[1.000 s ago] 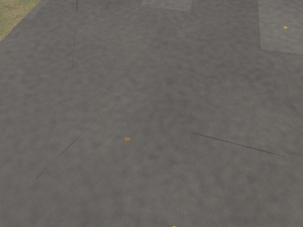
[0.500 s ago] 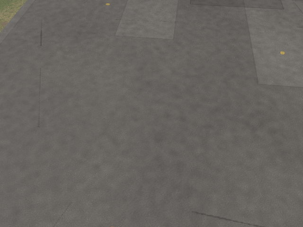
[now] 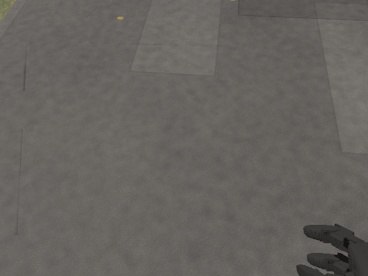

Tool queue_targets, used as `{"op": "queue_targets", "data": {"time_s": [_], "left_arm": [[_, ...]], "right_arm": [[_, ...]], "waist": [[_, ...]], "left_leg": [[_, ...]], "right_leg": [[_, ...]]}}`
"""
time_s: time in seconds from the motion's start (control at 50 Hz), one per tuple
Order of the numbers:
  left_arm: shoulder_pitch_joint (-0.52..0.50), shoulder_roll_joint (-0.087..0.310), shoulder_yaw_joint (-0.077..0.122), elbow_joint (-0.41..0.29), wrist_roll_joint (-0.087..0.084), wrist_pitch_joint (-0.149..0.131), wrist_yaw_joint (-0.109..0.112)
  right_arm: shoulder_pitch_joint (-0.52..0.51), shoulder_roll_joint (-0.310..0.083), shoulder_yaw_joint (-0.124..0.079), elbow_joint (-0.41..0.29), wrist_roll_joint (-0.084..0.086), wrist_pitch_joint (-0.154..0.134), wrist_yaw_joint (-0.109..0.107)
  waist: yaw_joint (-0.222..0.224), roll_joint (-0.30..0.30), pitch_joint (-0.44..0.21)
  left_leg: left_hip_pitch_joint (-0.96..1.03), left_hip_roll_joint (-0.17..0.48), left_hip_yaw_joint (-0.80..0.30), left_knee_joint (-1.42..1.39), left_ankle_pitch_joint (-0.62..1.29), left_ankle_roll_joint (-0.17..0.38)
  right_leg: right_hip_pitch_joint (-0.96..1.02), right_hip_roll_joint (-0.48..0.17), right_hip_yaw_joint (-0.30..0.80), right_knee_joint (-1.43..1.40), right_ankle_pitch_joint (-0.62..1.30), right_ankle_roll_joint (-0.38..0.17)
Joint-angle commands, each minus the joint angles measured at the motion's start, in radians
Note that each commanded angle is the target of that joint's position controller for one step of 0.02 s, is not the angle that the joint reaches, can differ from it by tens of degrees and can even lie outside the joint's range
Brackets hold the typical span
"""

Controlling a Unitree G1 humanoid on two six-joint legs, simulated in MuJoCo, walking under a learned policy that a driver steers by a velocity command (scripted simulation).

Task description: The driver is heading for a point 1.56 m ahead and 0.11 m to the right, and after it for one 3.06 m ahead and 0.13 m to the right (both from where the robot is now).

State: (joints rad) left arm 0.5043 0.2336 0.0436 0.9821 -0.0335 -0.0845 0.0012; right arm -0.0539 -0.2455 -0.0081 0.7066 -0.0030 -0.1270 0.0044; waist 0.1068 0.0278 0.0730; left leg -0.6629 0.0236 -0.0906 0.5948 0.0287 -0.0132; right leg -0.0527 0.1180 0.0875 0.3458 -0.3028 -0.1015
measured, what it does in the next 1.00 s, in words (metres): walks ahead: left foot, then right foot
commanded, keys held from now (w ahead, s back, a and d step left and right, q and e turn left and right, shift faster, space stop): e+shift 0.42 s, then shift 0.08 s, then q+shift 0.50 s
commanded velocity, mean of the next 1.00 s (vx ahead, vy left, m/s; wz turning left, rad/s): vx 0.10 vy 0.00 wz -0.27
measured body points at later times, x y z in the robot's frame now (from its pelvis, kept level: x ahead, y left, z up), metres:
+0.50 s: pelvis +0.17 +0.01 -0.01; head +0.19 -0.03 +0.44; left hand +0.45 +0.19 -0.08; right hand +0.18 -0.32 -0.12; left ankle +0.28 +0.12 -0.74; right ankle +0.16 -0.11 -0.73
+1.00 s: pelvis +0.18 +0.01 -0.01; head +0.22 +0.01 +0.44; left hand +0.41 +0.23 -0.11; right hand +0.26 -0.30 -0.11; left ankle +0.21 +0.11 -0.73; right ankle +0.15 -0.11 -0.74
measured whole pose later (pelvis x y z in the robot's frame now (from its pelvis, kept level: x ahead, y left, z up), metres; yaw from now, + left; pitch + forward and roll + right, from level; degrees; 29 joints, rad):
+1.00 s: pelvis +0.18 +0.01 -0.01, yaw -12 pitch +2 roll -1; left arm 0.10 0.27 0.08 0.73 0.00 0.01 0.04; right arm 0.16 -0.28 -0.08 0.70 0.02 0.08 0.03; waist -0.01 -0.01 0.03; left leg -0.38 0.07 0.11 0.73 -0.35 -0.01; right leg -0.27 -0.14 -0.31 0.55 -0.29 0.01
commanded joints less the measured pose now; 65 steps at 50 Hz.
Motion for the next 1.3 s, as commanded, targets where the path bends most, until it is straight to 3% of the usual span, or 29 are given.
{"op": "queue_targets", "data": {"time_s": [0.02, 0.08, 0.1, 0.12, 0.14, 0.18, 0.2, 0.24, 0.3, 0.44, 0.5, 0.52, 0.54, 0.56, 0.58, 0.6, 0.64, 0.7, 0.8, 0.92, 1.0, 1.02, 1.04, 1.06, 1.08, 1.1, 1.12, 1.16, 1.3], "left_arm": [[-0.038, 0.179, 0.044, -0.078, -0.009, 0.003, 0.024], [-0.175, 0.143, 0.041, -0.161, 0.000, 0.022, 0.037], [-0.133, 0.045, 0.013, -0.204, 0.035, 0.032, 0.037], [0.138, 0.036, 0.003, -0.197, 0.020, 0.036, 0.030], [0.205, 0.107, 0.006, -0.191, -0.002, 0.057, 0.021], [-0.015, 0.184, 0.042, -0.229, 0.001, 0.100, 0.033], [-0.072, 0.202, 0.060, -0.249, -0.003, 0.120, 0.044], [-0.098, 0.144, 0.056, -0.285, 0.001, 0.137, 0.049], [-0.159, 0.093, 0.046, -0.341, 0.005, 0.125, 0.045], [-0.283, 0.158, 0.065, -0.394, 0.011, 0.151, -0.008], [-0.240, 0.162, 0.077, -0.378, 0.025, 0.148, -0.010], [-0.196, 0.213, 0.090, -0.368, 0.034, 0.142, 0.002], [-0.206, 0.312, 0.098, -0.401, 0.044, 0.136, 0.020], [-0.214, 0.310, 0.091, -0.415, 0.076, 0.116, 0.014], [-0.245, 0.251, 0.070, -0.402, 0.085, 0.096, 0.006], [-0.307, 0.194, 0.052, -0.382, 0.074, 0.082, 0.004], [-0.379, 0.126, 0.028, -0.365, 0.065, 0.067, 0.011], [-0.399, 0.150, 0.031, -0.362, 0.070, 0.069, 0.044], [-0.369, 0.159, 0.046, -0.338, 0.060, 0.086, 0.077], [-0.394, 0.195, 0.075, -0.319, 0.045, 0.087, 0.055], [-0.422, 0.199, 0.086, -0.301, 0.007, 0.089, 0.033], [-0.367, 0.171, 0.084, -0.272, 0.006, 0.091, 0.022], [-0.391, 0.131, 0.075, -0.301, 0.036, 0.089, 0.017], [-0.501, 0.096, 0.059, -0.387, 0.064, 0.080, 0.024], [-0.555, 0.147, 0.072, -0.385, 0.055, 0.076, 0.026], [-0.560, 0.142, 0.072, -0.388, 0.036, 0.072, 0.031], [-0.527, 0.144, 0.075, -0.365, 0.041, 0.069, 0.043], [-0.479, 0.171, 0.085, -0.352, 0.055, 0.069, 0.051], [-0.479, 0.132, 0.068, -0.346, 0.040, 0.059, 0.042]], "right_arm": [[-0.007, -0.094, -0.031, -0.084, 0.012, -0.009, -0.011], [0.271, -0.165, -0.061, -0.037, -0.024, -0.001, -0.028], [0.398, -0.207, -0.059, -0.013, -0.049, 0.010, -0.036], [0.373, -0.166, -0.030, -0.052, -0.086, 0.020, -0.024], [0.293, -0.178, -0.051, -0.065, -0.030, 0.035, -0.009], [0.141, -0.076, -0.030, -0.102, -0.005, 0.066, -0.026], [0.104, -0.077, -0.025, -0.096, -0.016, 0.073, -0.031], [0.066, -0.107, -0.042, -0.066, -0.032, 0.071, -0.028], [0.085, -0.146, -0.068, -0.040, -0.027, 0.064, -0.034], [0.067, -0.206, -0.101, -0.021, 0.009, 0.096, -0.028], [0.113, -0.189, -0.099, 0.014, 0.034, 0.109, -0.018], [0.175, -0.146, -0.085, 0.040, 0.024, 0.116, -0.010], [0.201, -0.089, -0.060, 0.005, -0.027, 0.119, 0.006], [0.127, -0.144, -0.079, -0.007, -0.012, 0.119, -0.006], [0.100, -0.169, -0.087, 0.002, 0.020, 0.126, -0.014], [0.156, -0.140, -0.084, 0.039, 0.028, 0.135, -0.018], [0.236, -0.142, -0.091, 0.104, 0.017, 0.154, -0.026], [0.205, -0.187, -0.110, 0.068, 0.029, 0.155, -0.035], [0.174, -0.114, -0.088, 0.001, 0.020, 0.170, -0.018], [0.194, -0.101, -0.087, -0.060, 0.024, 0.183, 0.018], [0.262, -0.105, -0.105, -0.070, 0.030, 0.202, 0.027], [0.319, -0.144, -0.125, -0.055, 0.025, 0.199, 0.013], [0.385, -0.292, -0.168, -0.060, 0.016, 0.192, -0.010], [0.364, -0.365, -0.170, -0.091, -0.022, 0.168, -0.004], [0.365, -0.317, -0.163, -0.098, -0.024, 0.140, 0.011], [0.335, -0.296, -0.153, -0.096, -0.010, 0.121, 0.008], [0.273, -0.267, -0.146, -0.106, 0.016, 0.120, -0.002], [0.191, -0.217, -0.126, -0.141, 0.032, 0.136, -0.023], [0.214, -0.253, -0.139, -0.176, 0.027, 0.152, -0.047]], "waist": [[-0.076, -0.132, -0.084], [-0.240, -0.144, -0.251], [-0.236, 0.053, -0.423], [-0.117, 0.267, -0.617], [-0.093, 0.252, -0.654], [-0.101, 0.022, -0.366], [-0.081, 0.020, -0.255], [-0.048, 0.054, -0.146], [-0.060, 0.080, -0.189], [-0.084, 0.112, -0.188], [-0.062, 0.058, -0.185], [-0.066, -0.073, -0.166], [-0.116, -0.381, -0.173], [-0.044, -0.291, -0.231], [-0.053, -0.195, -0.205], [-0.099, -0.169, -0.192], [-0.124, -0.173, -0.173], [-0.115, -0.158, -0.132], [-0.075, -0.147, -0.135], [-0.084, -0.160, -0.152], [-0.141, -0.149, -0.179], [-0.155, -0.071, -0.183], [-0.164, 0.201, -0.175], [-0.156, 0.320, -0.219], [-0.205, 0.147, -0.269], [-0.170, 0.104, -0.227], [-0.130, 0.045, -0.194], [-0.085, 0.068, -0.192], [-0.102, 0.097, -0.192]], "left_leg": [[0.397, -0.125, 0.052, -0.166, 0.207, -0.002], [0.720, -0.027, -0.002, -0.203, 0.340, 0.051], [0.973, 0.246, -0.198, -0.043, 0.832, 0.127], [1.088, 0.513, -0.492, 0.005, 1.131, 0.285], [1.051, 0.565, -0.588, -0.048, 0.734, 0.380], [0.717, 0.370, -0.345, -0.212, 0.096, 0.297], [0.545, 0.310, -0.246, -0.261, 0.049, 0.271], [0.339, 0.245, -0.069, -0.321, 0.086, 0.243], [0.389, 0.268, 0.025, -0.337, 0.222, 0.274], [0.410, 0.315, 0.159, -0.330, -0.073, 0.210], [0.398, 0.278, 0.198, -0.182, -0.178, 0.125], [0.271, 0.201, 0.259, -0.017, -0.283, 0.048], [-0.008, 0.059, 0.315, 0.332, -0.699, -0.051], [-0.039, 0.037, 0.154, 0.511, -0.699, -0.047], [-0.005, 0.054, 0.105, 0.555, -0.616, -0.026], [0.016, 0.060, 0.082, 0.532, -0.537, -0.015], [0.110, 0.033, 0.052, 0.570, -0.414, -0.045], [0.041, 0.017, 0.059, 0.604, -0.369, -0.071], [0.005, 0.070, 0.094, 0.434, -0.393, -0.092], [0.158, 0.062, 0.186, 0.243, -0.430, -0.031], [0.343, 0.013, 0.238, -0.019, -0.286, 0.049], [0.462, -0.006, 0.185, -0.126, -0.137, 0.093], [0.653, 0.200, -0.141, -0.184, 0.326, 0.193], [0.711, 0.365, -0.481, -0.207, 0.439, 0.402], [0.726, 0.357, -0.430, -0.235, 0.338, 0.410], [0.705, 0.298, -0.354, -0.234, 0.267, 0.353], [0.667, 0.245, -0.289, -0.224, 0.218, 0.294], [0.578, 0.197, -0.245, -0.228, 0.197, 0.251], [0.530, 0.121, -0.323, -0.218, -0.017, 0.219]], "right_leg": [[-0.230, -0.131, 0.181, 0.040, 0.550, 0.010], [-0.275, -0.046, 0.188, 0.458, 0.512, 0.095], [-0.430, 0.035, 0.095, 0.814, -0.171, 0.128], [-0.513, 0.045, 0.139, 1.081, -0.542, 0.135], [-0.592, -0.055, 0.123, 1.250, -0.410, 0.162], [-0.670, -0.154, 0.005, 1.183, -0.208, 0.193], [-0.630, -0.177, -0.007, 1.148, -0.176, 0.197], [-0.531, -0.198, -0.035, 1.003, -0.150, 0.188], [-0.514, -0.222, -0.059, 0.811, -0.071, 0.179], [-0.327, -0.204, -0.136, 0.461, 0.048, 0.101], [-0.167, -0.132, -0.167, 0.204, 0.106, 0.036], [-0.039, -0.196, -0.035, 0.073, 0.283, -0.014], [0.093, -0.485, 0.312, 0.054, 0.604, -0.149], [-0.048, -0.554, 0.338, -0.004, 0.537, -0.257], [-0.104, -0.483, 0.223, -0.020, 0.439, -0.209], [-0.129, -0.423, 0.126, -0.019, 0.345, -0.142], [-0.203, -0.377, -0.010, -0.024, 0.328, -0.093], [-0.154, -0.420, -0.026, -0.052, 0.312, -0.114], [-0.030, -0.479, -0.056, -0.044, 0.287, -0.129], [-0.052, -0.510, -0.161, 0.006, 0.429, -0.120], [-0.078, -0.499, -0.250, 0.154, 0.404, -0.011], [-0.153, -0.436, -0.300, 0.283, 0.301, 0.054], [-0.443, -0.312, -0.377, 0.614, -0.025, 0.152], [-0.723, -0.150, -0.209, 0.856, -0.405, 0.210], [-0.758, -0.154, -0.062, 0.953, -0.386, 0.194], [-0.776, -0.154, -0.029, 0.945, -0.290, 0.166], [-0.776, -0.170, -0.009, 0.898, -0.195, 0.157], [-0.702, -0.160, 0.002, 0.848, -0.084, 0.154], [-0.620, -0.069, 0.039, 0.543, 0.029, 0.183]]}}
